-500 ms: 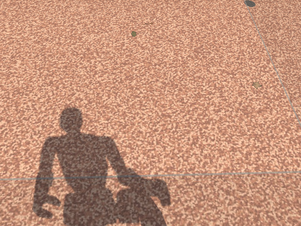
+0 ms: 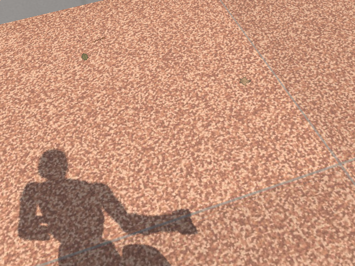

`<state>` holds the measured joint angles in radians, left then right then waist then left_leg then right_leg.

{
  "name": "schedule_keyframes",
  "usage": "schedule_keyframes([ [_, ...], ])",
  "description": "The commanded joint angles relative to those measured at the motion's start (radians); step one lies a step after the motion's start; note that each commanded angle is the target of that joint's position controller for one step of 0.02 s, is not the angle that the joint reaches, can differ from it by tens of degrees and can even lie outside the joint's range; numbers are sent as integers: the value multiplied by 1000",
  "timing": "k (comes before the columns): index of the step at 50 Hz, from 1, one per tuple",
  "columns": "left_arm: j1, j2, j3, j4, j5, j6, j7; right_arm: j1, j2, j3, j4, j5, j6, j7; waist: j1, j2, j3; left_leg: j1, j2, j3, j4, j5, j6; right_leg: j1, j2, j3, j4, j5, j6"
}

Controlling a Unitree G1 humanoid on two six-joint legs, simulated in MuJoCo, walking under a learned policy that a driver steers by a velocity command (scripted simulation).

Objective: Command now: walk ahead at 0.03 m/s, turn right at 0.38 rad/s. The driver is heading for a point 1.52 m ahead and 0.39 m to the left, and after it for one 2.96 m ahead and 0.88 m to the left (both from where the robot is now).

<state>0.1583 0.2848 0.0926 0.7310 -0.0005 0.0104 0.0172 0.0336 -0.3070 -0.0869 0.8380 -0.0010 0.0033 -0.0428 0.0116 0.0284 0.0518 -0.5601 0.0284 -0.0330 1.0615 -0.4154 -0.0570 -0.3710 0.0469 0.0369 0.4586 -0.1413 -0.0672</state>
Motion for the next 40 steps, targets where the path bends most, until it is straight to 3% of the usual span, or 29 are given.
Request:
schedule_keyframes([
  [1,-20,146,31,-69,3,-13,17,57,-52,-8,-29,2,-1,-6,-20,-143,-202,37,9,-12,-108,50,-15,175,-236,225,-122,250,-179],
  [7,-31,130,10,-59,16,-1,12,61,-67,-2,-24,9,-7,12,6,-180,-160,183,4,11,-330,55,-1,116,-234,265,-120,44,-159],
  [9,-49,110,-4,-54,7,3,11,107,-51,2,-6,5,-17,25,-28,-166,-148,287,-11,40,-526,158,24,96,-211,260,-76,35,-125],
  [10,-25,94,-12,-43,3,4,11,130,-51,5,4,-5,-22,32,-39,-145,-142,362,-6,36,-646,261,45,71,-183,245,-54,17,-85],
  [11,8,70,-20,-36,9,0,12,154,-99,0,4,-25,-25,34,-22,-63,-146,429,95,-70,-686,346,83,24,-127,200,27,-47,-28],
  [12,57,44,-22,-43,17,-9,6,116,-171,-11,-2,-31,-25,30,55,128,-130,410,225,-200,-691,457,170,-34,-4,73,117,-191,25],
  [13,1,70,-18,-56,23,-12,5,77,-112,4,-7,-35,-27,33,36,201,-112,289,278,-274,-744,351,245,25,-18,45,117,-245,53],
  [14,-25,94,-10,-50,19,-12,4,25,-72,16,-23,-32,-34,34,37,169,-93,261,230,-233,-747,276,221,84,-35,47,106,-187,56],
  [15,-50,82,-11,-46,20,-8,5,35,-77,15,-15,-26,-39,34,24,151,-93,264,177,-183,-732,221,172,111,-34,41,74,-109,53],
  [17,-55,70,-13,-41,25,8,4,70,-83,18,1,-18,-51,33,10,136,-82,239,135,-135,-727,145,124,172,-55,65,36,-19,48],
  [19,-31,76,-11,-21,15,11,0,103,-70,26,12,-18,-50,30,-2,67,-64,225,85,-75,-715,80,91,187,-62,76,28,0,30],
  [25,-24,62,-11,24,12,-12,0,137,-61,33,28,-9,-42,21,-27,-42,-73,296,46,-22,-635,178,88,162,-75,93,12,86,28],
  [40,-9,65,-17,145,4,-14,15,144,-46,44,97,-6,-31,25,-23,-29,-64,317,20,4,-640,229,79,201,-78,89,12,130,30],
])
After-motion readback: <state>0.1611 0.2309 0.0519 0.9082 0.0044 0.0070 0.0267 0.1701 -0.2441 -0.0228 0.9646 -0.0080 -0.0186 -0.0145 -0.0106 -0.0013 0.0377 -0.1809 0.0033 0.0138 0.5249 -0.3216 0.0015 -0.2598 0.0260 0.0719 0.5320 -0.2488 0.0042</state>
